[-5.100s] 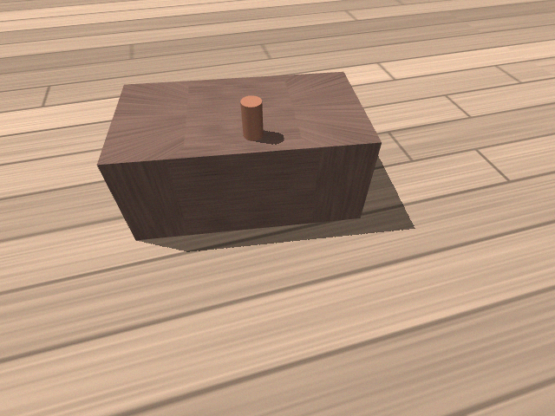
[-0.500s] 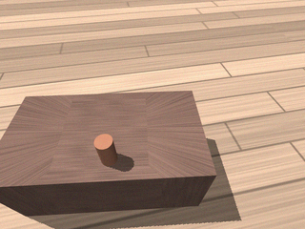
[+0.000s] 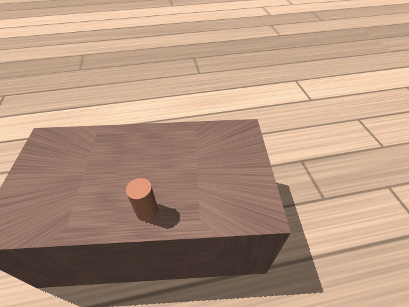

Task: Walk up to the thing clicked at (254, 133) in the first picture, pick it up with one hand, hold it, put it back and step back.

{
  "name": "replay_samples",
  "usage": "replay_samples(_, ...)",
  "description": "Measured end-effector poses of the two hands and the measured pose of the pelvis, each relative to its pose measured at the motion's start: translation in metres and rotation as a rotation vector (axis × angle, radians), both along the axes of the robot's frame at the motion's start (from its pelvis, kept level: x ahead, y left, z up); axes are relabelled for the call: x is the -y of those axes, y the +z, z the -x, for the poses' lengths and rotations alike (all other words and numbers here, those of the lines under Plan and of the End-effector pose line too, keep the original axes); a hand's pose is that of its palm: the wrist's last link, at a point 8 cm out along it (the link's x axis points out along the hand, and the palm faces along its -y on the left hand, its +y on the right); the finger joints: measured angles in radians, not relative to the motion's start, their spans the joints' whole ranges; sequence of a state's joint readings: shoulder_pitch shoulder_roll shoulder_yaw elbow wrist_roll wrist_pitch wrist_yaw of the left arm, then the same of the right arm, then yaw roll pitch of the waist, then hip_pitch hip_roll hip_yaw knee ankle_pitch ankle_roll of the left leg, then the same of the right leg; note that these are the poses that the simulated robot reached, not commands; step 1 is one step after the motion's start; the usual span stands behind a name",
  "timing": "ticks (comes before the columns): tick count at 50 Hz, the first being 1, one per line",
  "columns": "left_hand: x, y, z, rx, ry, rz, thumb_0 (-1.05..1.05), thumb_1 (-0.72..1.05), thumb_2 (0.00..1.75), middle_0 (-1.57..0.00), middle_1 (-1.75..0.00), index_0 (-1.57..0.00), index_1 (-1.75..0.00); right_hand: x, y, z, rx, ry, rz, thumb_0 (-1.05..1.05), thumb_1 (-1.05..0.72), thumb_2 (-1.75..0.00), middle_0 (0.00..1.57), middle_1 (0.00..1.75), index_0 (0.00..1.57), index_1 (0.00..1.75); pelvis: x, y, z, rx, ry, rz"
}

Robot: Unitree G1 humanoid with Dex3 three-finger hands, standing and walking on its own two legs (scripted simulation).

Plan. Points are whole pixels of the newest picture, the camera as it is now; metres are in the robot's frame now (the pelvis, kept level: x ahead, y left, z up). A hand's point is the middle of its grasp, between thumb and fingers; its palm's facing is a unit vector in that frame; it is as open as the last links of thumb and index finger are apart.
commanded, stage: stand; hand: left
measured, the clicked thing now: (143, 200) +0.50 +0.22 -0.26
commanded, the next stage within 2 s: none
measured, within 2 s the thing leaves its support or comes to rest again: neither
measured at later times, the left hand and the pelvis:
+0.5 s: hand out of the picture +0.06 +0.25 -0.15, palm faces -0.01 -0.94 -0.35, open 7.4 cm; pelvis -0.01 -0.01 +0.00, yaw +1 degrees
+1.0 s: hand out of the picture +0.07 +0.24 -0.15, palm faces -0.01 -0.94 -0.34, open 7.4 cm; pelvis +0.00 -0.01 +0.00, yaw +1 degrees
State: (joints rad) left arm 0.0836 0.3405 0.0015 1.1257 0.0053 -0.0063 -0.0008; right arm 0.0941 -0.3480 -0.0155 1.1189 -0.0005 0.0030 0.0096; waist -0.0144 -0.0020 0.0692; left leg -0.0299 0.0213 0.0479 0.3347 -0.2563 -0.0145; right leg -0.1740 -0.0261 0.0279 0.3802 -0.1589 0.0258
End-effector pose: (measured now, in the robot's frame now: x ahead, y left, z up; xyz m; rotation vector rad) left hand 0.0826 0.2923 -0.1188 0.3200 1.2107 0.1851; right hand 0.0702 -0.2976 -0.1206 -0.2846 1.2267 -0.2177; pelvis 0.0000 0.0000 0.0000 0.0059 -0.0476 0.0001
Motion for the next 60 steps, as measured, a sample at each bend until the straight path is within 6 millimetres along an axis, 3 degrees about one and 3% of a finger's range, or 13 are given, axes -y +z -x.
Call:
replay_samples(11, 0.001, 0.003, 0.010, 0.006, 0.006, -0.002, 0.00, 0.90, 0.90, -0.20, -0.30, -0.20, -0.30, 0.002, 0.003, 0.000, 0.007, 0.023, 0.001, 0.01, -0.90, -0.90, 0.20, 0.30, 0.21, 0.30, 0.003, 0.002, 0.007, 0.000, 0.010, -0.002)
replay_samples(29, 0.001, 0.003, 0.035, -0.035, 0.031, -0.013, 0.00, 0.90, 0.90, -0.20, -0.30, -0.20, -0.30, 0.005, -0.003, 0.019, -0.043, 0.022, -0.011, 0.01, -0.90, -0.90, 0.20, 0.30, 0.21, 0.30, 0.007, 0.002, 0.010, -0.007, 0.019, 0.000)
replay_samples(60, 0.003, 0.003, 0.019, -0.005, 0.030, -0.006, 0.00, 0.90, 0.90, -0.20, -0.30, -0.20, -0.30, 0.006, 0.001, 0.001, -0.014, 0.041, -0.001, 0.01, -0.90, -0.90, 0.20, 0.30, 0.21, 0.30, 0.008, 0.002, 0.003, -0.008, 0.028, 0.003)
